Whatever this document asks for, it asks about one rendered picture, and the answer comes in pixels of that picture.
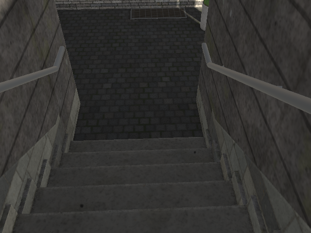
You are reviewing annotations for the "stairs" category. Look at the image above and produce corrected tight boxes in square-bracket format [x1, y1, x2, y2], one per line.
[13, 137, 254, 233]

